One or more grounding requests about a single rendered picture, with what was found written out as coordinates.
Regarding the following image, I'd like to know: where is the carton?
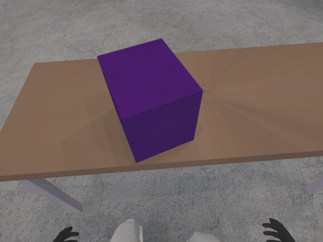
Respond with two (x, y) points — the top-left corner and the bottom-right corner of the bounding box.
(97, 38), (203, 163)

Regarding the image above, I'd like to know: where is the left robot hand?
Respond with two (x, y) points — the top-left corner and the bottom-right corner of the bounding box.
(53, 226), (79, 242)

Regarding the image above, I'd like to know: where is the table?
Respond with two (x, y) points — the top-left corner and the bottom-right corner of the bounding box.
(0, 42), (323, 213)

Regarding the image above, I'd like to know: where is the robot left thigh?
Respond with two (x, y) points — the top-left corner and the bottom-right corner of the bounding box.
(110, 221), (143, 242)

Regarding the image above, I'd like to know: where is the right robot hand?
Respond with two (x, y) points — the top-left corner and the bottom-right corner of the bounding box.
(262, 218), (295, 242)

